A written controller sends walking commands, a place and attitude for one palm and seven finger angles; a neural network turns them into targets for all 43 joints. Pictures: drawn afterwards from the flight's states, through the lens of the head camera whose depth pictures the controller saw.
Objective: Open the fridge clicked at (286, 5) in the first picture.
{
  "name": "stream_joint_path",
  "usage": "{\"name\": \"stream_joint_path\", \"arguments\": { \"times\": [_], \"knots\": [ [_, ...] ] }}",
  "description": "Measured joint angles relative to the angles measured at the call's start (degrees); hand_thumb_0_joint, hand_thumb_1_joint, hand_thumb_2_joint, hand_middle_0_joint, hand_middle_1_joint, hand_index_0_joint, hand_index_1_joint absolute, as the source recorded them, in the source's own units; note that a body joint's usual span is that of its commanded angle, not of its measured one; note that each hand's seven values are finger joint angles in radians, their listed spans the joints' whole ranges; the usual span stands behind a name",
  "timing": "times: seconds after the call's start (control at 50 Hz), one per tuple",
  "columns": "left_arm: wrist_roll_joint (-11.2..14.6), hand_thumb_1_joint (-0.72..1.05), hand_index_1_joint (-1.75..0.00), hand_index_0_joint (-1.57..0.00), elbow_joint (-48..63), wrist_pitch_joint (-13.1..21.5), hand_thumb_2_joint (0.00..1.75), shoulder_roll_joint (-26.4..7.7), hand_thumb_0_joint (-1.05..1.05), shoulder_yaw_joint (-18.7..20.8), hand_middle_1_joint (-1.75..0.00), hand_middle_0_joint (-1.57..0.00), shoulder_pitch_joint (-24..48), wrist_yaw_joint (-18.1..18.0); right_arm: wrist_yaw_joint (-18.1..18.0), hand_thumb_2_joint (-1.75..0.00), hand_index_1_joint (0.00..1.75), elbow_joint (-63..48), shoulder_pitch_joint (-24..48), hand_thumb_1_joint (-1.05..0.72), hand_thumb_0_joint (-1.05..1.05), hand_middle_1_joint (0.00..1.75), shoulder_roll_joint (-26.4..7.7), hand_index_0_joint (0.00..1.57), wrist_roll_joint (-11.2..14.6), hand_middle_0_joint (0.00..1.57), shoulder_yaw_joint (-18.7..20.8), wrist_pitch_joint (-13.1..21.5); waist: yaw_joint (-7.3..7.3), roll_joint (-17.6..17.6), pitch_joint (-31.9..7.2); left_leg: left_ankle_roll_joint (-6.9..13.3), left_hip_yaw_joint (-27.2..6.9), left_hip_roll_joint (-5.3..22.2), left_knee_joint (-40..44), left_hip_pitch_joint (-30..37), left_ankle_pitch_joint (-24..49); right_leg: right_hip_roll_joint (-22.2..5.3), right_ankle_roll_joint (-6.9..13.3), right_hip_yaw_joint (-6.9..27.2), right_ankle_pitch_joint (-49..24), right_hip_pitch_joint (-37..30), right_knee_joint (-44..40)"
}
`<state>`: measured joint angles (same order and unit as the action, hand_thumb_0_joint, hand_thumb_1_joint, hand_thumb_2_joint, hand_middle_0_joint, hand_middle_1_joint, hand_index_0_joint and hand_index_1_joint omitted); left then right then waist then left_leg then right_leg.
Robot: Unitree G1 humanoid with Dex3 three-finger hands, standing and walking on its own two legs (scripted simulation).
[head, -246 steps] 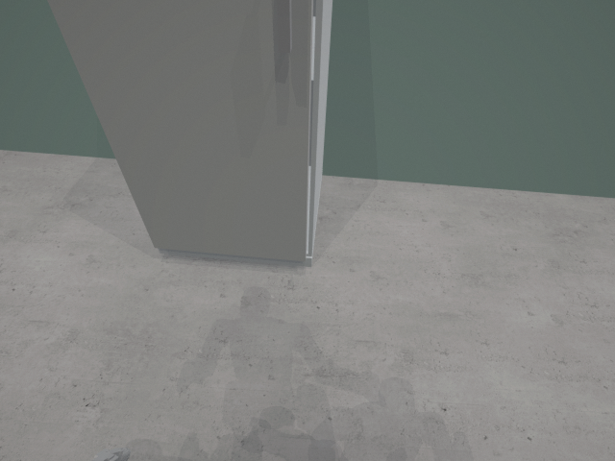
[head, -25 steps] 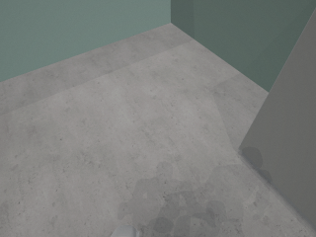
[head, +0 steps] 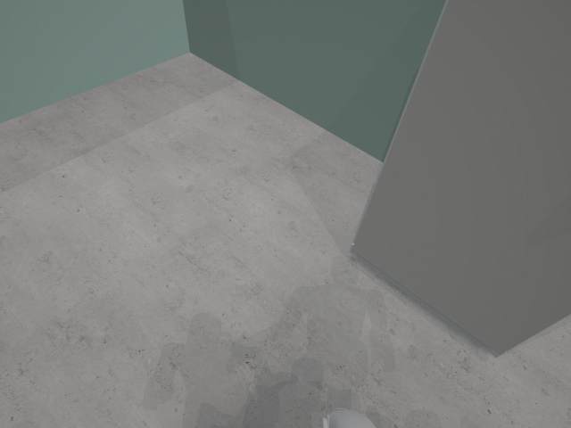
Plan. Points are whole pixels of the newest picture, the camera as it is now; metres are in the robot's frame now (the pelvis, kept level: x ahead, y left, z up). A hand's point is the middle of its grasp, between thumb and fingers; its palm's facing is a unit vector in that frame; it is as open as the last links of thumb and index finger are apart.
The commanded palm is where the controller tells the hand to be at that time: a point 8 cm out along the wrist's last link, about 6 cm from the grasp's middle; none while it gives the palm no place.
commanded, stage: turn to face it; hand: right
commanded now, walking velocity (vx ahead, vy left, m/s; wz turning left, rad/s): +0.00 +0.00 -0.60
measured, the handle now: out of the picture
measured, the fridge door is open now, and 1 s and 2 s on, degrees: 0 0 0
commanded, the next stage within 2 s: take the last steps up to it in 0.92 s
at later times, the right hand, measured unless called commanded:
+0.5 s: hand out of the picture +0.01 -0.29 -0.16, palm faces +0.33 +0.91 -0.26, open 7.4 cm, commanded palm none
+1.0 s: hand out of the picture -0.05 -0.20 -0.16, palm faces +0.53 +0.81 -0.25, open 7.4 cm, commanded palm none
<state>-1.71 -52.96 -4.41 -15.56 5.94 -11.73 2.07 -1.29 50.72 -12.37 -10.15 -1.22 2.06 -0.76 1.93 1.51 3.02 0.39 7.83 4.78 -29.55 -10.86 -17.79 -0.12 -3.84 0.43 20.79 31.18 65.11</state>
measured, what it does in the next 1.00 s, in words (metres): steps on the spot, turning right: right foot, then left foot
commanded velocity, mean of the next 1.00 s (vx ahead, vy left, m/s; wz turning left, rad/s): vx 0.00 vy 0.00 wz -0.46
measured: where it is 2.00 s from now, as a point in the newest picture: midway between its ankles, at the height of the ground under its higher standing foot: outside the picture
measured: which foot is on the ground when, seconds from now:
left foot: down 0.00-0.24, up 0.26-0.68, down 0.70-1.00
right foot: up 0.00-0.22, down 0.24-0.70, up 0.72-1.00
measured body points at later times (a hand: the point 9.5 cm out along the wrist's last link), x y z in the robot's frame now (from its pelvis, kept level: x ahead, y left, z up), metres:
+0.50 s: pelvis -0.01 -0.05 +0.00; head +0.03 -0.08 +0.45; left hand +0.16 +0.17 -0.13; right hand -0.01 -0.33 -0.14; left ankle +0.03 +0.11 -0.67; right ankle -0.03 -0.14 -0.74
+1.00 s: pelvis +0.00 -0.01 +0.00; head +0.03 -0.01 +0.45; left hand +0.18 +0.18 -0.15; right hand -0.08 -0.25 -0.14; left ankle +0.05 +0.09 -0.74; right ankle -0.09 -0.13 -0.69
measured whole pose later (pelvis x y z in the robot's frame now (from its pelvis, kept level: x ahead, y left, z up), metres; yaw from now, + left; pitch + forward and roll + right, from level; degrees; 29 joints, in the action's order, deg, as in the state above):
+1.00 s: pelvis +0.00 -0.01 +0.00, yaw -32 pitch -1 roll -2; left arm -1.2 -56.0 -4.6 -13.9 4.1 -11.0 1.3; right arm -1.1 52.9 -14.0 -10.4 -1.7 1.8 -0.3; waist 0.1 0.3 4.2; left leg 0.2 9.4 6.1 -30.4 -11.4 -17.4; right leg -1.6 -3.7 -0.3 25.4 22.5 53.4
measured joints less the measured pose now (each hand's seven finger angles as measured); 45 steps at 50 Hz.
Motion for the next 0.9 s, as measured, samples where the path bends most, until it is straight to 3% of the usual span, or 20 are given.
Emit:
{"name": "stream_joint_path", "arguments": {
  "times": [0.08, 0.18, 0.24, 0.26, 0.3, 0.36, 0.42, 0.56, 0.64, 0.68, 0.72, 0.76, 0.82, 0.9],
  "knots": [
    [0.2, 0.91, -0.3, -0.2, -0.5, -0.6, 0.9, 0.3, 0.01, -0.6, -0.3, -0.19, 1.0, 0.1, 0.3, -0.9, 0.3, 0.5, -1.0, -0.9, 0.01, 0.3, -0.3, 0.2, -0.2, 0.21, -0.2, 0.2, -0.78, -1.3, 1.0, -0.4, 2.9, 2.1, -0.4, 0.5, -0.6, -2.1, -0.8, -1.4, 2.0, -3.6, -6.2],
    [0.5, 0.91, -0.3, -0.2, -0.3, -0.3, 0.9, 0.8, 0.01, -1.6, -0.3, -0.19, 3.5, 0.2, 0.6, -0.9, 0.3, 1.2, -2.3, -0.9, 0.01, 0.3, -1.8, 0.2, -0.5, 0.21, 0.3, -0.1, -2.55, -2.7, 2.2, -1.8, 6.1, 4.6, -3.2, -0.3, -2.3, -2.4, 0.1, -4.1, 3.6, -9.9, -19.2],
    [0.5, 0.91, -0.3, -0.2, 1.0, 0.9, 0.9, 1.0, 0.01, -2.2, -0.3, -0.19, 4.6, 0.3, 0.7, -0.9, 0.3, 1.8, -3.5, -0.9, 0.01, 0.3, -3.4, 0.2, -0.1, 0.21, 1.1, -0.6, -3.09, -3.5, 2.1, -3.3, 7.8, 6.3, -7.8, -2.1, -4.6, -1.8, 1.7, -6.0, -3.5, -14.9, -30.1],
    [0.4, 0.91, -0.3, -0.2, 1.3, 1.6, 0.9, 1.5, 0.01, -2.2, -0.3, -0.19, 5.2, 0.2, 0.8, -0.9, 0.3, 2.1, -3.6, -0.9, 0.01, 0.3, -4.3, 0.2, 0.2, 0.21, 1.5, -1.0, -3.2, -4.6, 2.4, -4.0, 6.4, 7.0, -12.1, -3.9, -6.3, -1.0, 3.0, -6.1, -4.2, -14.5, -29.8],
    [0.6, 0.91, -0.3, -0.2, 1.9, 2.7, 0.9, 2.1, 0.01, -2.7, -0.3, -0.19, 5.7, 0.0, 0.4, -0.9, 0.3, 2.9, -3.2, -0.9, 0.01, 0.3, -5.5, 0.2, 0.3, 0.21, 2.1, -2.5, -3.59, -5.4, 2.7, -4.7, 1.5, 5.5, -22.8, -8.5, -12.6, -0.4, 5.2, -5.8, -1.9, -13.7, -28.0],
    [0.4, 0.91, -0.3, -0.2, 2.4, 3.4, 0.9, 2.6, 0.01, -3.0, -0.3, -0.2, 5.1, -0.9, 0.3, -0.9, 0.3, 3.7, -1.8, -0.9, 0.01, 0.3, -6.1, 0.2, 0.5, 0.2, 2.6, -3.3, -2.95, -4.5, 2.2, -5.2, -2.2, 2.7, -32.6, -13.4, -12.2, -0.3, 6.0, -3.7, -2.1, -14.5, -30.1],
    [0.3, 0.91, -0.3, -0.2, 1.9, 3.2, 0.89, 2.8, 0.01, -3.3, -0.3, -0.2, 4.3, -1.2, 0.7, -0.9, 0.3, 2.6, -0.1, -0.91, 0.01, 0.3, -6.1, 0.19, 0.5, 0.2, 2.7, -2.8, -2.66, -3.7, 2.1, -5.6, -4.3, 1.6, -33.1, -15.5, -8.4, 0.4, 6.1, -1.8, -4.6, -15.8, -33.7],
    [0.1, 0.91, -0.3, -0.21, 0.9, 2.5, 0.89, 3.1, 0.01, -3.0, -0.3, -0.2, 2.3, -1.0, 0.7, -0.9, 0.3, -0.3, 3.9, -0.91, 0.01, 0.3, -4.7, 0.19, 0.6, 0.2, 2.2, -2.1, -1.17, -2.0, 1.6, -5.9, -6.9, -0.3, -24.2, -14.3, -6.6, 2.1, 6.0, 2.4, -7.2, -16.3, -36.8],
    [-0.1, 0.91, -0.3, -0.21, 0.6, 2.0, 0.89, 2.9, 0.01, -2.6, -0.3, -0.2, 1.0, -1.0, 0.6, -0.9, 0.3, -1.5, 5.4, -0.9, 0.01, 0.3, -3.5, 0.19, 0.8, 0.2, 1.5, -1.6, -0.05, -0.8, 1.2, -5.2, -6.9, -2.1, -15.5, -10.4, -6.2, 3.0, 5.1, 4.6, -7.1, -15.1, -35.6],
    [0.1, 0.91, -0.3, -0.21, 0.5, 1.7, 0.89, 2.7, 0.01, -2.3, -0.3, -0.2, 0.3, -1.1, 0.5, -0.9, 0.3, -2.1, 5.5, -0.9, 0.01, 0.3, -2.9, 0.19, 0.9, 0.2, 1.1, -1.0, 0.16, -0.2, 0.8, -4.8, -6.3, -3.0, -7.7, -6.7, -2.1, 3.5, 4.4, 5.7, -6.5, -14.0, -33.8],
    [0.5, 0.91, -0.3, -0.21, 0.3, 1.5, 0.89, 2.2, 0.01, -1.8, -0.3, -0.2, -0.2, -1.0, 0.3, -0.9, 0.3, -2.4, 5.1, -0.9, 0.01, 0.3, -2.1, 0.2, 0.5, 0.2, 0.6, 0.2, -0.06, 0.7, 0.5, -1.8, -5.4, -3.3, -3.3, -4.6, -0.6, 3.9, 3.4, 6.3, -1.9, -11.5, -28.4],
    [0.3, 0.91, -0.3, -0.21, -0.1, 0.8, 0.89, 1.6, 0.01, -1.2, -0.3, -0.2, -0.4, -1.2, 0.2, -0.9, 0.3, -2.3, 4.4, -0.9, 0.01, 0.3, -1.1, 0.2, 0.3, 0.2, 0.0, 0.5, 0.23, 1.6, 0.8, 0.1, -3.8, -2.8, -4.2, -4.2, -0.9, 4.2, 2.7, 5.3, 5.0, -7.7, -17.1],
    [0.2, 0.91, -0.3, -0.2, -0.9, 0.1, 0.9, 1.1, 0.01, -0.8, -0.3, -0.2, -0.5, -0.8, 0.1, -0.9, 0.3, -1.6, 2.7, -0.9, 0.01, 0.3, -0.1, 0.2, 0.2, 0.21, -0.4, 0.3, 0.15, 1.6, 0.8, 0.6, -2.2, -1.7, -2.6, -2.4, -0.2, 3.0, 1.7, 2.7, 4.0, -3.6, -2.8],
    [0.2, 0.91, -0.3, -0.2, -1.8, -0.1, 0.9, 1.1, 0.01, -1.0, -0.3, -0.2, -0.6, -0.5, 0.0, -0.9, 0.3, 0.0, 0.7, -0.9, 0.01, 0.3, 0.3, 0.2, 0.0, 0.21, -0.4, 0.3, -0.14, 0.7, 0.8, 0.5, -0.2, -0.4, -0.8, -0.8, 0.4, 0.2, 0.5, 1.0, 1.7, -3.5, 0.4]
  ]
}}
